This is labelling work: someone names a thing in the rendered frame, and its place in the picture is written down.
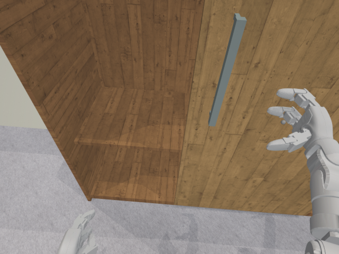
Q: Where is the right robot hand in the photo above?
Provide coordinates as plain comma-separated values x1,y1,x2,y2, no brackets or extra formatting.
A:
266,88,333,152

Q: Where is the left robot hand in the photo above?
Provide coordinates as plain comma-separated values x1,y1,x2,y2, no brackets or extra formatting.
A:
57,210,98,254

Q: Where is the robot right forearm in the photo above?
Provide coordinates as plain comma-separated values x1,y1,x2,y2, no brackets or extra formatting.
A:
304,139,339,245

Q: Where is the wardrobe door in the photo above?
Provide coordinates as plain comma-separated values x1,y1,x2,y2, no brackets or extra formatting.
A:
174,0,339,216

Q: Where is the handle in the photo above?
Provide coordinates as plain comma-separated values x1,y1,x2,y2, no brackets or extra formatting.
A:
208,13,247,126

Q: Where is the robot right upper arm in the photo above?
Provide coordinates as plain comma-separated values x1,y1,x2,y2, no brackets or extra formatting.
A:
305,240,339,254

